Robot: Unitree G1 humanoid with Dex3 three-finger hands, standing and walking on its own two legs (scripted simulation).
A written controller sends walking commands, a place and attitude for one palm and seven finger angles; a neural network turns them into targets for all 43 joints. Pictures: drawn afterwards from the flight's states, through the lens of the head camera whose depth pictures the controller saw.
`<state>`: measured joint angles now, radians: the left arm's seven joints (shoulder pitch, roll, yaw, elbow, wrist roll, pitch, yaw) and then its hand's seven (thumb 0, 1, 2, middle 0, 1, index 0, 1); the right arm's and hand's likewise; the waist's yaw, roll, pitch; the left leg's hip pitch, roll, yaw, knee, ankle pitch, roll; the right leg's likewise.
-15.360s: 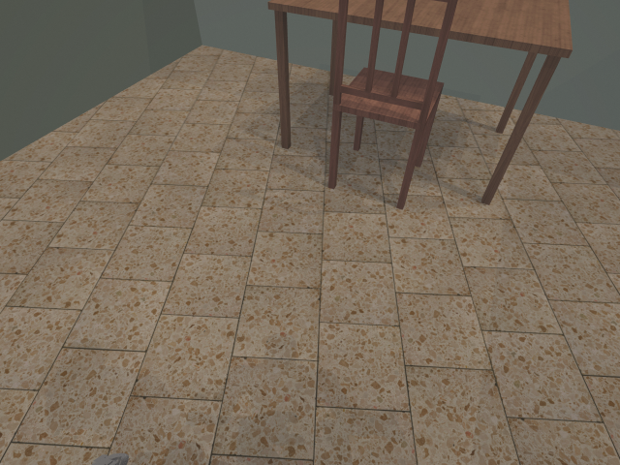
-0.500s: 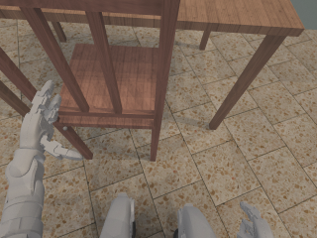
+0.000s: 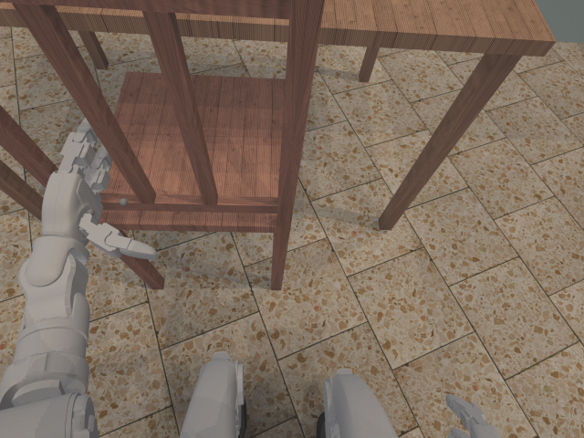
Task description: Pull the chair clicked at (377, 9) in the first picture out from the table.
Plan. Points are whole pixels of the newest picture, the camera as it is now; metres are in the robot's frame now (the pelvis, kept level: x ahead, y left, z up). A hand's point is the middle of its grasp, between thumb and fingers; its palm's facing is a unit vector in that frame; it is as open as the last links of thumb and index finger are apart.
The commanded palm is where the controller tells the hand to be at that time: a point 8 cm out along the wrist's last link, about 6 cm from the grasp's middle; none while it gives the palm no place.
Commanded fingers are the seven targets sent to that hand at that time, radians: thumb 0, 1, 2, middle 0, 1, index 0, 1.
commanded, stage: push the fingers through the gap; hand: left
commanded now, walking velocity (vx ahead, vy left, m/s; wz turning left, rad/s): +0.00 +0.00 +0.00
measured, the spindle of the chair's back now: (109, 131) +0.49 +0.25 +0.07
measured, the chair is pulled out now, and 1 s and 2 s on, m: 0.00 0.00 0.00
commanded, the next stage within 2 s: hook a spindle and tug to test in 0.82 s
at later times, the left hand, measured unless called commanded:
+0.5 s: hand (125, 178) +0.44 +0.23 +0.03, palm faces +0.02 -1.00 -0.04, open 16.9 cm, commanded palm +0.42 +0.27 +0.03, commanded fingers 0.00 -0.50 0.30 -0.06 -0.08 -0.06 -0.08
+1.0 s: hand (136, 176) +0.45 +0.22 +0.03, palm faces -0.01 -1.00 -0.04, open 16.9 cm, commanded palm +0.43 +0.26 +0.03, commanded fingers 0.00 -0.50 0.30 -0.15 -0.35 -0.15 -0.35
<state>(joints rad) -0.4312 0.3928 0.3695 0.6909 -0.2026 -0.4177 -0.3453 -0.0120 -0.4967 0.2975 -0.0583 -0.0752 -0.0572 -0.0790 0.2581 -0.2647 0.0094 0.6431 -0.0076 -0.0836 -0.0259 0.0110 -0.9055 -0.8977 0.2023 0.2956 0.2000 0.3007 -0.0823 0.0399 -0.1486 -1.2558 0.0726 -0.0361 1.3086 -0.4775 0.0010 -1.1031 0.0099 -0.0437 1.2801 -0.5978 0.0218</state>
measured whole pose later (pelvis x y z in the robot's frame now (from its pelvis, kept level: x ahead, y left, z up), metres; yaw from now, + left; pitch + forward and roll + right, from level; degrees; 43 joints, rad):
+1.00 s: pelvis +0.00 +0.00 +0.00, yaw -1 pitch +26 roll -5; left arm -0.62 0.43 0.38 0.89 -0.14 -0.41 -0.32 -0.01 -0.50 0.30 -0.06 -0.09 -0.06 -0.10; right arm 0.28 -0.26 0.01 0.64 -0.02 -0.01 0.00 0.01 -0.91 -0.90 0.20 0.30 0.20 0.30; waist -0.11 0.04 -0.15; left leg -1.29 0.07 -0.04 1.32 -0.48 0.01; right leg -1.14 0.01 -0.04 1.28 -0.59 0.03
